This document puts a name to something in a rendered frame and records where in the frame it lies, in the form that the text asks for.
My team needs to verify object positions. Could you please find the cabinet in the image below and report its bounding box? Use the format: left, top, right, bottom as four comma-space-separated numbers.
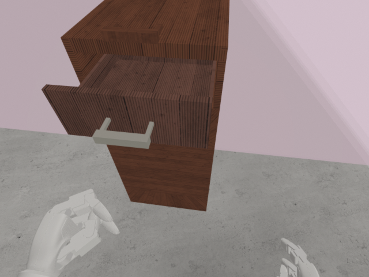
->
61, 0, 229, 211

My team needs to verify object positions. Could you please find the handle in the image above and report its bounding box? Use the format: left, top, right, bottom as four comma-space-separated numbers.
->
100, 27, 160, 44
92, 118, 154, 149

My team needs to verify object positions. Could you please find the right robot hand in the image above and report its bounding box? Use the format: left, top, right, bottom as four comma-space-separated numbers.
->
277, 238, 319, 277

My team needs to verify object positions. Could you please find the left robot hand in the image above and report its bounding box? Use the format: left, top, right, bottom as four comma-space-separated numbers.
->
27, 189, 120, 276

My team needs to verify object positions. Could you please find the drawer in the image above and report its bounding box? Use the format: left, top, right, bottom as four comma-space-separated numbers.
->
42, 54, 216, 149

